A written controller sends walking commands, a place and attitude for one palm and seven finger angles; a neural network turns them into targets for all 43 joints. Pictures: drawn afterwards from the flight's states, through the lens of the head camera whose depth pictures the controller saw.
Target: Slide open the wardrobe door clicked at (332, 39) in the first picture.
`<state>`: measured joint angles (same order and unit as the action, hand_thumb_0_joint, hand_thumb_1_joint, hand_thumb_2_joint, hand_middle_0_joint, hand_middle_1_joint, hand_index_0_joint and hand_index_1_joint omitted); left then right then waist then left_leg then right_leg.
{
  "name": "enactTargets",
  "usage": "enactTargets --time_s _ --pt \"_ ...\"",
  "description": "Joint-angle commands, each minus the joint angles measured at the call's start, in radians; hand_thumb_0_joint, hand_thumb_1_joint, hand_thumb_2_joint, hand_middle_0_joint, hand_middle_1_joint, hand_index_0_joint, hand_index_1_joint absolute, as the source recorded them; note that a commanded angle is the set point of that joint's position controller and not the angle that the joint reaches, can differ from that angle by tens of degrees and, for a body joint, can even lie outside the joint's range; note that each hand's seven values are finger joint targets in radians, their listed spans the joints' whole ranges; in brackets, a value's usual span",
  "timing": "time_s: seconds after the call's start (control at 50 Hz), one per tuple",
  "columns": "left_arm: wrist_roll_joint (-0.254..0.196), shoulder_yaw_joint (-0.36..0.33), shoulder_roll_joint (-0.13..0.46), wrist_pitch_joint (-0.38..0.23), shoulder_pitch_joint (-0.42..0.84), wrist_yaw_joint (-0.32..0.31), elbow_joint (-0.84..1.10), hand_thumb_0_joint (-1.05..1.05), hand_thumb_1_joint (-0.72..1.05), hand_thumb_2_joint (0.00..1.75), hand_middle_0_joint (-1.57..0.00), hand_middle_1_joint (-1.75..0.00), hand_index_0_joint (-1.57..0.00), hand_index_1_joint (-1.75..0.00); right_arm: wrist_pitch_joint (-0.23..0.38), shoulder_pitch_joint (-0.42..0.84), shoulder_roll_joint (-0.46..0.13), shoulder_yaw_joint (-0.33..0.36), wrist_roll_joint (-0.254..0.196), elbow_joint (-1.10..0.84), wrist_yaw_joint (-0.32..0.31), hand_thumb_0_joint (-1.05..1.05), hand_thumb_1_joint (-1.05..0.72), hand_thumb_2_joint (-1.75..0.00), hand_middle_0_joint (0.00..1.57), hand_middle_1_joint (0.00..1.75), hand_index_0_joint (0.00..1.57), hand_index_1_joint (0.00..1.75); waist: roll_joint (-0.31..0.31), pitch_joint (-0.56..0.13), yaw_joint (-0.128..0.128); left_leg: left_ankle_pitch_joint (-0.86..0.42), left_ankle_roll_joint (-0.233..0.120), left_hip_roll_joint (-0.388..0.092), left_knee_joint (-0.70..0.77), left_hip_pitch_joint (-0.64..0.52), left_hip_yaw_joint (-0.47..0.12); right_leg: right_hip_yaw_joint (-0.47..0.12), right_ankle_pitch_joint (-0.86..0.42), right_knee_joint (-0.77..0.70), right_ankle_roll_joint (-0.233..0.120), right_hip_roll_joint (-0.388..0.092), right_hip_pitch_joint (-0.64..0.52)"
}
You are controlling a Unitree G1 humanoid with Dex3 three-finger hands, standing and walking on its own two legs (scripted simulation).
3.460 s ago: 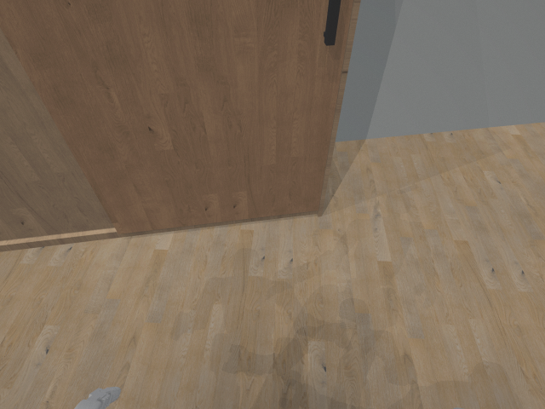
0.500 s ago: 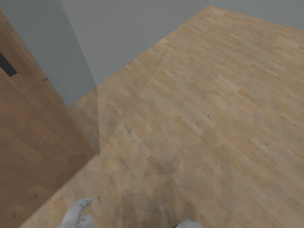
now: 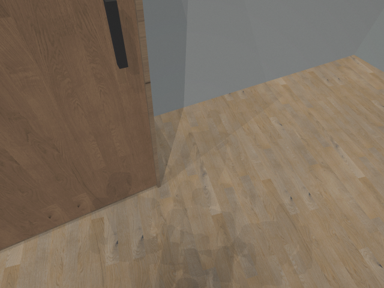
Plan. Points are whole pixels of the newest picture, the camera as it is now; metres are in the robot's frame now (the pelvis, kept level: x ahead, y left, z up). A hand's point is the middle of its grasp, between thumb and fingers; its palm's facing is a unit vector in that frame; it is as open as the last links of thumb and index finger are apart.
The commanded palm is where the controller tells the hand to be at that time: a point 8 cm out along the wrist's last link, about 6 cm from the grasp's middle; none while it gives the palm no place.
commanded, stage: turn to face it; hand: right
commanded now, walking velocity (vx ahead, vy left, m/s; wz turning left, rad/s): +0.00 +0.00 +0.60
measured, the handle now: (114, 32) +0.66 +0.25 +0.18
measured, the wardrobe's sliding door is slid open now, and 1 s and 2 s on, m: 0.00 0.00 0.00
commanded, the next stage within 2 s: take the last steps up to it in 0.80 s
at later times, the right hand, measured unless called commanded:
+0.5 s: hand out of the picture +0.13 -0.21 -0.16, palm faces -0.22 +0.96 -0.19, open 7.4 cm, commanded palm none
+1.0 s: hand (253, 286) +0.16 -0.13 -0.14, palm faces -0.47 +0.85 -0.23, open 7.4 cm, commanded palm none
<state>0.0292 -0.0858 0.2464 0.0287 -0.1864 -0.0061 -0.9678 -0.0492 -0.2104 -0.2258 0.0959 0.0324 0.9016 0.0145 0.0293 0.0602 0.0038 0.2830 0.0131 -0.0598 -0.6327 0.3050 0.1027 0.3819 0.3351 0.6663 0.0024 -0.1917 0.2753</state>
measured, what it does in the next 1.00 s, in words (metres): steps on the spot, turning left: right foot, then left foot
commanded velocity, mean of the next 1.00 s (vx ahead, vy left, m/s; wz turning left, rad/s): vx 0.04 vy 0.00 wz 0.41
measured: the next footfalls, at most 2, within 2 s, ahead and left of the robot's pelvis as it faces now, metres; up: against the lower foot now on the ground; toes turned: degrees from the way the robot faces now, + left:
right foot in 0.44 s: +0.07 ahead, -0.13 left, +0.00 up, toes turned +13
left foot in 0.90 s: -0.04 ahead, +0.09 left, +0.00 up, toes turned +32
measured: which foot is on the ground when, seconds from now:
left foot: down 0.00-0.46, up 0.48-0.88, down 0.90-1.00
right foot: down 0.00-0.00, up 0.02-0.42, down 0.44-0.90, up 0.92-1.00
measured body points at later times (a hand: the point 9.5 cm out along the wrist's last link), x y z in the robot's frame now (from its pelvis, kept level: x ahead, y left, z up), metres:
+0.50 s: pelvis +0.00 -0.03 +0.01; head +0.04 -0.05 +0.46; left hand +0.02 +0.23 -0.11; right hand +0.15 -0.26 -0.15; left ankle +0.00 +0.10 -0.71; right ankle +0.03 -0.13 -0.72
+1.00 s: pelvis -0.02 -0.02 +0.01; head -0.01 +0.01 +0.46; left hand -0.15 +0.19 -0.15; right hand +0.19 -0.18 -0.12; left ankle -0.08 +0.07 -0.72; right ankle +0.02 -0.14 -0.68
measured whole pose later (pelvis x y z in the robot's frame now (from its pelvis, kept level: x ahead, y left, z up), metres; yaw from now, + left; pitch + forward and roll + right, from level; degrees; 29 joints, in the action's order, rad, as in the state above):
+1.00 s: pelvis -0.02 -0.02 +0.01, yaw +29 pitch +0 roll +1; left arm 0.02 -0.05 0.23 0.06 -0.31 -0.02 -1.02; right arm -0.02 -0.16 -0.16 0.04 0.02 0.94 0.01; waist 0.07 0.04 0.04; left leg 0.30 -0.03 0.00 -0.53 0.22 0.07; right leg 0.10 0.50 0.92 0.03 -0.10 0.38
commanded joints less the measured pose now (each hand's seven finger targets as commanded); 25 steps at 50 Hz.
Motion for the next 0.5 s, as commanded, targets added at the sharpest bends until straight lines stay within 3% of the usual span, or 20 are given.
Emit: enactTargets --time_s 0.0,0.02,0.04,0.06,0.08,0.14,0.2,0.28,0.34,0.38,0.4,0.42,0.44,0.46,0.48 --pt "-0.012 -0.001 0.053 0.004 0.074 -0.006 0.152 0.00 0.90 0.90 -0.20 -0.30 -0.20 -0.30 0.033 -0.182 -0.261 0.040 -0.011 -0.026 -0.037 0.00 -0.90 -0.90 0.20 0.30 0.20 0.30 -0.284 -0.109 -0.095 -0.462 -0.237 -0.356 0.322 -0.190 -0.489 -0.313 0.289 0.474 0.059 0.069 0.329" --pt "-0.015 -0.003 0.057 0.010 0.079 -0.004 0.150 0.00 0.90 0.90 -0.20 -0.30 -0.20 -0.30 0.032 -0.132 -0.225 0.039 -0.012 -0.035 -0.044 0.00 -0.90 -0.90 0.20 0.30 0.20 0.30 -0.229 -0.081 -0.077 -0.318 -0.226 -0.302 0.334 -0.137 -0.446 -0.333 0.216 0.505 0.055 0.049 0.334" --pt "-0.013 -0.004 0.057 0.010 0.083 -0.004 0.142 0.00 0.90 0.90 -0.20 -0.30 -0.20 -0.30 0.031 -0.062 -0.214 0.037 -0.011 -0.052 -0.042 0.00 -0.90 -0.90 0.20 0.30 0.20 0.30 -0.245 -0.063 -0.054 -0.220 -0.213 -0.262 0.344 -0.108 -0.456 -0.357 0.164 0.526 0.062 0.059 0.352" --pt "-0.009 -0.007 0.076 0.009 0.067 -0.004 0.130 0.00 0.90 0.90 -0.20 -0.30 -0.20 -0.30 0.031 -0.009 -0.191 0.026 -0.012 -0.068 -0.037 0.00 -0.90 -0.90 0.20 0.30 0.20 0.30 -0.207 -0.047 -0.030 -0.197 -0.192 -0.224 0.343 -0.081 -0.405 -0.376 0.094 0.524 0.070 0.058 0.337" --pt "-0.006 -0.008 0.078 0.008 0.030 -0.004 0.117 0.00 0.90 0.90 -0.20 -0.30 -0.20 -0.30 0.035 0.025 -0.176 0.020 -0.013 -0.079 -0.035 0.00 -0.90 -0.90 0.20 0.30 0.20 0.30 -0.196 -0.063 -0.007 -0.222 -0.180 -0.199 0.335 -0.082 -0.360 -0.374 0.051 0.499 0.078 0.060 0.312" --pt "-0.008 -0.002 0.067 0.004 -0.012 -0.006 0.099 0.00 0.90 0.90 -0.20 -0.30 -0.20 -0.30 0.042 0.015 -0.182 0.018 -0.014 -0.076 -0.030 0.00 -0.90 -0.90 0.20 0.30 0.20 0.30 -0.145 -0.109 -0.004 -0.336 -0.169 -0.156 0.297 -0.140 -0.315 -0.352 0.028 0.392 0.095 0.086 0.264" --pt "-0.011 0.004 0.065 -0.001 0.030 -0.013 0.117 0.00 0.90 0.90 -0.20 -0.30 -0.20 -0.30 0.040 -0.037 -0.193 0.022 -0.015 -0.053 -0.025 0.00 -0.90 -0.90 0.20 0.30 0.20 0.30 -0.143 -0.121 -0.038 -0.409 -0.195 -0.160 0.277 -0.194 -0.379 -0.355 0.063 0.297 0.100 0.107 0.262" --pt "-0.017 0.006 0.064 -0.004 0.033 -0.017 0.133 0.00 0.90 0.90 -0.20 -0.30 -0.20 -0.30 0.030 -0.020 -0.210 0.027 -0.010 -0.056 -0.021 0.00 -0.90 -0.90 0.20 0.30 0.20 0.30 -0.176 -0.124 -0.039 -0.342 -0.204 -0.149 0.282 -0.163 -0.442 -0.358 0.088 0.186 0.091 0.132 0.198" --pt "-0.025 0.008 0.060 -0.013 0.003 -0.023 0.133 0.00 0.90 0.90 -0.20 -0.30 -0.20 -0.30 0.022 0.017 -0.213 0.032 -0.008 -0.068 -0.023 0.00 -0.90 -0.90 0.20 0.30 0.20 0.30 -0.192 -0.128 -0.025 -0.376 -0.197 -0.145 0.257 -0.115 -0.495 -0.363 0.102 0.038 0.073 0.155 0.097" --pt "-0.028 0.008 0.059 -0.019 -0.065 -0.029 0.113 0.00 0.90 0.90 -0.20 -0.30 -0.20 -0.30 0.015 0.052 -0.207 0.031 -0.014 -0.073 -0.021 0.00 -0.90 -0.90 0.20 0.30 0.20 0.30 -0.193 -0.138 0.009 -0.347 -0.149 -0.104 0.219 -0.046 -0.493 -0.349 0.000 -0.131 0.061 0.173 -0.033" --pt "-0.028 0.006 0.074 -0.028 -0.116 -0.034 0.099 0.00 0.90 0.90 -0.20 -0.30 -0.20 -0.30 0.012 0.074 -0.187 0.027 -0.021 -0.081 -0.019 0.00 -0.90 -0.90 0.20 0.30 0.20 0.30 -0.159 -0.155 0.038 -0.285 -0.106 -0.058 0.167 0.033 -0.463 -0.355 -0.081 -0.257 0.050 0.152 -0.160" --pt "-0.023 -0.004 0.133 -0.034 -0.137 -0.036 0.100 0.00 0.90 0.90 -0.20 -0.30 -0.20 -0.30 0.009 0.068 -0.135 0.018 -0.029 -0.098 -0.015 0.00 -0.90 -0.90 0.20 0.30 0.20 0.30 0.031 -0.165 0.047 -0.083 -0.050 0.048 0.046 0.170 -0.367 -0.514 -0.047 -0.367 0.005 0.004 -0.261" --pt "-0.012 -0.018 0.220 -0.033 -0.117 -0.034 0.125 0.00 0.90 0.90 -0.20 -0.30 -0.20 -0.30 0.008 0.065 -0.088 0.009 -0.029 -0.118 -0.005 0.00 -0.90 -0.90 0.20 0.30 0.20 0.30 0.302 -0.115 0.040 0.254 0.011 0.154 -0.193 0.328 -0.198 -0.752 -0.093 -0.458 -0.079 -0.236 -0.249" --pt "-0.007 -0.011 0.221 -0.027 -0.085 -0.032 0.141 0.00 0.90 0.90 -0.20 -0.30 -0.20 -0.30 0.005 0.088 -0.126 0.018 -0.013 -0.118 -0.004 0.00 -0.90 -0.90 0.20 0.30 0.20 0.30 0.215 -0.064 0.044 0.275 0.023 0.097 -0.381 0.302 -0.195 -0.765 -0.092 -0.459 -0.147 -0.293 -0.114" --pt "-0.007 0.005 0.145 -0.031 -0.003 -0.036 0.147 0.00 0.90 0.90 -0.20 -0.30 -0.20 -0.30 -0.005 0.039 -0.141 0.028 -0.001 -0.081 -0.003 0.00 -0.90 -0.90 0.20 0.30 0.20 0.30 0.192 -0.040 -0.005 0.184 0.038 0.073 -0.469 0.285 -0.220 -0.659 -0.084 -0.466 -0.121 -0.216 -0.050"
